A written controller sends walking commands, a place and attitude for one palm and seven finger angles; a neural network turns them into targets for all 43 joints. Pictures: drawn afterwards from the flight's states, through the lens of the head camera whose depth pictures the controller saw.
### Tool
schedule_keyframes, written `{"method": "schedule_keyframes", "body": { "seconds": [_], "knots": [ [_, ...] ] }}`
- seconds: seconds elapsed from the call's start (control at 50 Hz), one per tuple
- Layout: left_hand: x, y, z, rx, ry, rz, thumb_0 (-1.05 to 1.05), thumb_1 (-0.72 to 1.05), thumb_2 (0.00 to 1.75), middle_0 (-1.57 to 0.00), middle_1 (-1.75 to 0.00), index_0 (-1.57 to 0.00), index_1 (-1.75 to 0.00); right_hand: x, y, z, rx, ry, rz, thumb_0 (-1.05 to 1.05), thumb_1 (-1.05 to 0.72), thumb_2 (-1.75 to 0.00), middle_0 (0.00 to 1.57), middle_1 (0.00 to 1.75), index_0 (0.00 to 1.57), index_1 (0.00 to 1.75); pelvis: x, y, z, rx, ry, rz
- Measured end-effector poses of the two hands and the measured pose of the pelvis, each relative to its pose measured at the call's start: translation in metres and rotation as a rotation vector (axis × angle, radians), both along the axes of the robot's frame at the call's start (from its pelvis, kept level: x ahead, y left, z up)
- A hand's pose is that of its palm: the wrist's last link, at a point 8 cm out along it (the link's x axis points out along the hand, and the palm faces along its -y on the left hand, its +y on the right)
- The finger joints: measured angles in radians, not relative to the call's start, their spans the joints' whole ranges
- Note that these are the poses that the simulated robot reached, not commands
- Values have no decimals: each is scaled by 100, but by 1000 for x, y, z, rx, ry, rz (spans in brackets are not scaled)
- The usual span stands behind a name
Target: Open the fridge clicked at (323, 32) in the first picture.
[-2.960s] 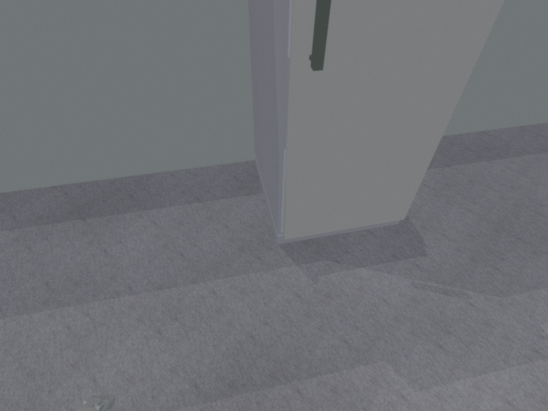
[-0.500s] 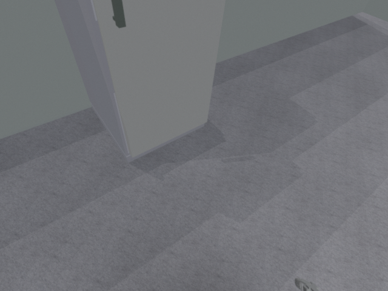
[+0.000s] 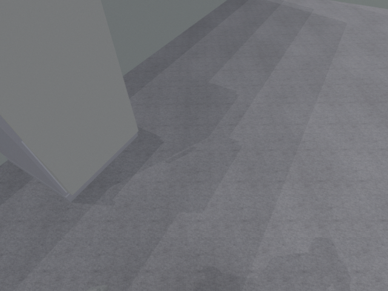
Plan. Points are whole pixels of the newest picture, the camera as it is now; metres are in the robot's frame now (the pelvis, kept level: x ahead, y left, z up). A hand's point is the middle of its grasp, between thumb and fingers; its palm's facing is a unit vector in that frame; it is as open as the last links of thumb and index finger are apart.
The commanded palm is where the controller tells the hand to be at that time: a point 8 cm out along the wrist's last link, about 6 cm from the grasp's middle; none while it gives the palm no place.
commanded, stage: walk to a spot facing it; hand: left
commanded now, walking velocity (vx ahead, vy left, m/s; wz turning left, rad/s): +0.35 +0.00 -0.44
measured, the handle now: out of the picture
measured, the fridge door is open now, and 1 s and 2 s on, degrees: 0 0 0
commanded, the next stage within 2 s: turn to face it in 0.98 s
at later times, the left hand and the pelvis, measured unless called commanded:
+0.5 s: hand (109, 256) +0.24 +0.24 -0.18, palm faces -0.17 -0.97 -0.16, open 7.4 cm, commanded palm none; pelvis +0.20 +0.05 +0.01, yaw -15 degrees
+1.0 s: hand (192, 150) +0.60 +0.03 -0.18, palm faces -0.51 -0.85 -0.15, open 7.3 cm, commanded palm none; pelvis +0.40 -0.06 -0.02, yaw -31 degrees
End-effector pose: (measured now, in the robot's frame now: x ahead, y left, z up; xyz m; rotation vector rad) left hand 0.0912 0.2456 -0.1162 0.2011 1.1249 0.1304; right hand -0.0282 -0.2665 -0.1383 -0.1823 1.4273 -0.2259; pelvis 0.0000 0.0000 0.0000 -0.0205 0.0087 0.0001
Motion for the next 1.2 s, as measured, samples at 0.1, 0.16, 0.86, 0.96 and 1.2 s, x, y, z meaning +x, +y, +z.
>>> {"method": "schedule_keyframes", "body": {
  "seconds": [0.1, 0.16, 0.86, 0.96, 1.2],
  "knots": [
    [3, -14, 2, -8, 61, -16, 0, 91, 90, -20, -30, -20, -30, 43, -7, 15, -3, -77, -28, 2, -91, -90, 20, 30, 20, 30, 30, -5, 12, 20, -5, -58],
    [0, -17, -3, -23, 139, -34, 0, 91, 90, -20, -30, -20, -30, 85, -4, 22, -6, -166, -38, 2, -91, -90, 20, 30, 20, 30, 50, -2, 14, 20, -5, -89],
    [439, -82, -15, -70, 85, -457, 0, 92, 90, -19, -30, -19, -30, 198, 120, 13, 88, 78, -531, 1, -91, -90, 20, 30, 20, 30, 344, 5, 6, 21, -14, -450],
    [507, -151, -29, -84, 5, -550, 0, 91, 90, -20, -30, -20, -30, 215, 105, -4, 149, 155, -613, 1, -91, -90, 20, 30, 20, 30, 387, -41, -15, 20, -14, -508],
    [558, -170, -8, 26, 81, -562, 0, 93, 90, -20, -30, -20, -30, 418, -61, 17, -56, -284, -548, 1, -91, -90, 20, 30, 20, 30, 463, -90, 9, 12, -7, -602]
  ]
}}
